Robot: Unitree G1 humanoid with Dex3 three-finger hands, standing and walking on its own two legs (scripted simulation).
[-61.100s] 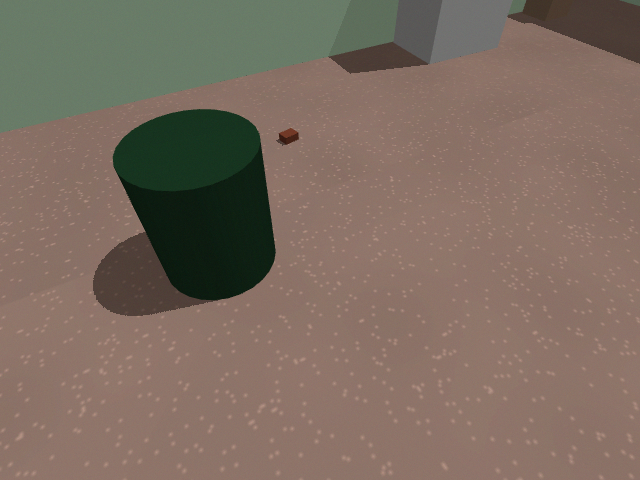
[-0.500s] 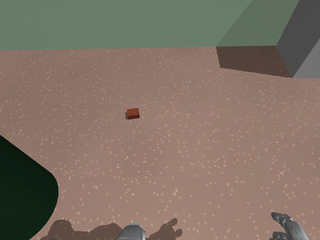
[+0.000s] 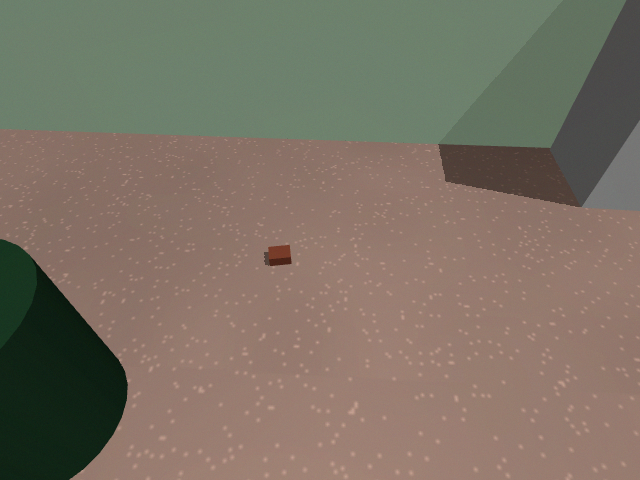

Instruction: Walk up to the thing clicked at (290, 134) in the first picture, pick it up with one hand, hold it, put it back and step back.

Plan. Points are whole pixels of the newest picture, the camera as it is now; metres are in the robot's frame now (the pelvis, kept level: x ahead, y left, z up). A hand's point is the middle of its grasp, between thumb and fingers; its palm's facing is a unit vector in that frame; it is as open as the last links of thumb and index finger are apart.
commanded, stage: step back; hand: left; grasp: from above
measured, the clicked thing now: (279, 255) +1.10 +0.20 -0.75
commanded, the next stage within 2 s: stand in 0.64 s
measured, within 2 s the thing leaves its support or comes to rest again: neither
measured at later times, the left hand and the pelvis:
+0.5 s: hand out of the picture +0.12 +0.28 -0.15, palm faces +0.05 -0.91 -0.40, open 7.4 cm; pelvis +0.05 +0.00 -0.01, yaw +2 degrees
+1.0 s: hand out of the picture +0.13 +0.26 -0.14, palm faces +0.01 -0.94 -0.33, open 7.4 cm; pelvis +0.06 +0.01 +0.01, yaw +1 degrees
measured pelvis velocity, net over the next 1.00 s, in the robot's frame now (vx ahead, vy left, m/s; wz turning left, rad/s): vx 0.06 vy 0.01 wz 0.02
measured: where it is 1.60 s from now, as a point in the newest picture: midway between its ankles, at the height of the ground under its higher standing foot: outside the picture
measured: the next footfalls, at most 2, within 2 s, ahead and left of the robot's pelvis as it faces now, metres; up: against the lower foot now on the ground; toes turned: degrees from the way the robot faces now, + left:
right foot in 0.12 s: +0.10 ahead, -0.13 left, +0.00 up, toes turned -1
left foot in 0.46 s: +0.12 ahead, +0.15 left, +0.00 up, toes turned +1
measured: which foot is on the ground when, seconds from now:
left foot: down 0.00-0.14, up 0.16-0.44, down 0.46-1.00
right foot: up 0.00-0.10, down 0.12-1.00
